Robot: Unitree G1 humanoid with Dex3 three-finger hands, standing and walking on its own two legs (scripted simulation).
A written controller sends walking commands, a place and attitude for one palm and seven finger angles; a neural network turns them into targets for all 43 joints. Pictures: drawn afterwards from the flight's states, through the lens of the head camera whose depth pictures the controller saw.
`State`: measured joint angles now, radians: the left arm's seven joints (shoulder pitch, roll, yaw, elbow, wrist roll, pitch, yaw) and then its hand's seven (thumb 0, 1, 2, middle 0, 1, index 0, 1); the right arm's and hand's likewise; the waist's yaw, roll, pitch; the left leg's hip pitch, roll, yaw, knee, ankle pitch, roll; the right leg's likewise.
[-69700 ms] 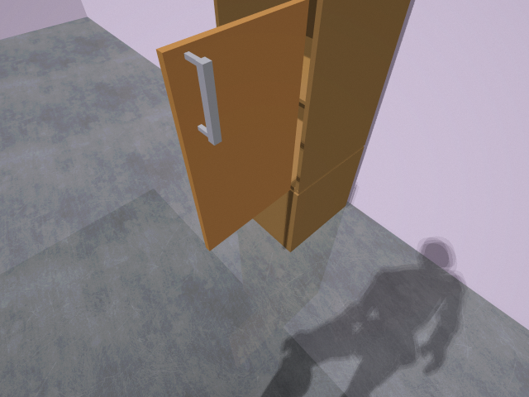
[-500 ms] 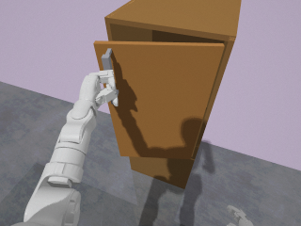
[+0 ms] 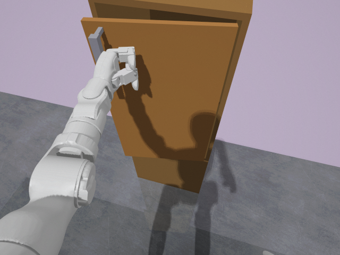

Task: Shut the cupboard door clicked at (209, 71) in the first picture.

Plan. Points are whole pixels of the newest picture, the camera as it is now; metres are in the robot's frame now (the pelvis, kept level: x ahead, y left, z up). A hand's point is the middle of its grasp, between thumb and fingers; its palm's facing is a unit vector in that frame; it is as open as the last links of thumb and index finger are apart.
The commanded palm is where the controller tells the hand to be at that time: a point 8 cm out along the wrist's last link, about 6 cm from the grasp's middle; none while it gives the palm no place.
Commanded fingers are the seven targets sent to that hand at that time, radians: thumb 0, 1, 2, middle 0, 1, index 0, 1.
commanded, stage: push the door shut along its arc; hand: left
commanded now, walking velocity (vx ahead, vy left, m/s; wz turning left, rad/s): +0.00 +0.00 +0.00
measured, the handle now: (105, 63) +0.54 +0.15 +0.17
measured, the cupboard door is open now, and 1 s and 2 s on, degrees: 11 0 0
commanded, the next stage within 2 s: pull the fist back off the door in 1.00 s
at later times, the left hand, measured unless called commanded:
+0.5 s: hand (141, 61) +0.53 +0.06 +0.18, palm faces -0.29 -0.96 -0.03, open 2.7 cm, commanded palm +0.55 +0.10 +0.18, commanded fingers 0.00 0.90 0.90 -1.30 -1.50 -1.30 -1.50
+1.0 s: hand (145, 55) +0.55 +0.05 +0.18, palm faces -0.36 -0.93 -0.02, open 2.7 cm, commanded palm +0.60 +0.06 +0.18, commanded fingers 0.00 0.90 0.90 -1.30 -1.50 -1.30 -1.50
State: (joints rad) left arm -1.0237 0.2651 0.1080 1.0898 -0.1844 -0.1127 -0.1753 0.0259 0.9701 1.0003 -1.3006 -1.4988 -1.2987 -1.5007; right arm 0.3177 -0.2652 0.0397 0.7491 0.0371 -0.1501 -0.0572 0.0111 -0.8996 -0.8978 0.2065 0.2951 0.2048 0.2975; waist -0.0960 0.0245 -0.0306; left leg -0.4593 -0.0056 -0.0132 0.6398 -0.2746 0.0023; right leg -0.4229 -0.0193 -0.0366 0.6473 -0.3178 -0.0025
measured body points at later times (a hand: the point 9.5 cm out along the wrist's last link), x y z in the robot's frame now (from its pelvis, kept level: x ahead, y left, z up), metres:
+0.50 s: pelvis +0.01 -0.01 +0.00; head +0.08 -0.02 +0.44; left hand +0.54 +0.11 +0.19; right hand +0.00 -0.28 -0.12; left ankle +0.03 +0.12 -0.72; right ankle +0.01 -0.12 -0.72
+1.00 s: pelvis +0.01 +0.01 -0.02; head +0.12 +0.02 +0.42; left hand +0.56 +0.10 +0.18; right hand -0.04 -0.26 -0.13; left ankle +0.03 +0.12 -0.72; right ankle +0.01 -0.12 -0.72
